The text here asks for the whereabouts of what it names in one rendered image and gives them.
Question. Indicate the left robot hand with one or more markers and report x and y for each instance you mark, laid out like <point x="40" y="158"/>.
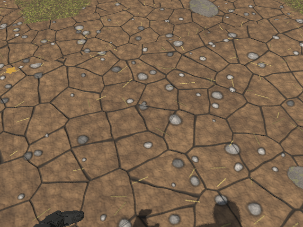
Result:
<point x="61" y="219"/>

